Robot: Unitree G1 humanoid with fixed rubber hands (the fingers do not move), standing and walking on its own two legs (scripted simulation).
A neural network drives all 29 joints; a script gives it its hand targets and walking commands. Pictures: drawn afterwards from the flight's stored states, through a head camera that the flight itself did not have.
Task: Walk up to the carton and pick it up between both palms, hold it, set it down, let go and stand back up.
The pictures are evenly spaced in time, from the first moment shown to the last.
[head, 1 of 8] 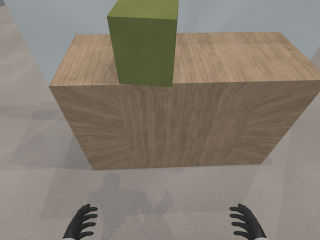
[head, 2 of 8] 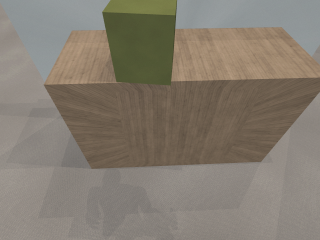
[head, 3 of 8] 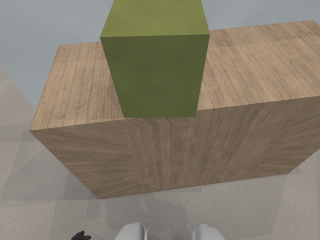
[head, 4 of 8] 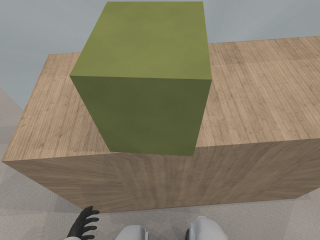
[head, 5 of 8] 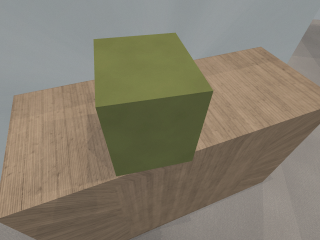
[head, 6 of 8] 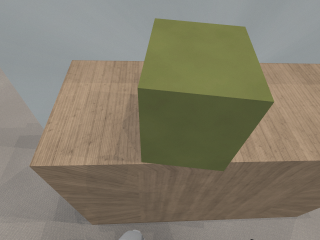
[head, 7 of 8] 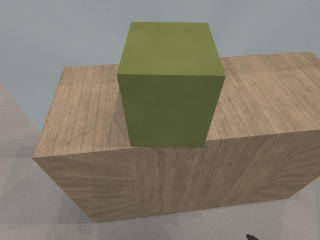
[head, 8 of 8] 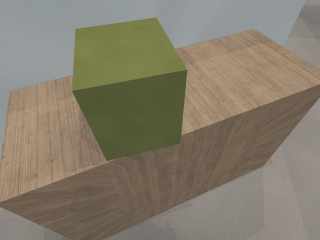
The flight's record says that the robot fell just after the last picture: no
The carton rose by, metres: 0.00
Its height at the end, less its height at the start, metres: +0.00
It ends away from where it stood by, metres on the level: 0.00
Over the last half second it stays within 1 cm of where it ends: yes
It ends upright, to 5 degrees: yes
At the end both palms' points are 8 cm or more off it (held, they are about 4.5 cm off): yes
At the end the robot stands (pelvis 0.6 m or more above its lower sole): yes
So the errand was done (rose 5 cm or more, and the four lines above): no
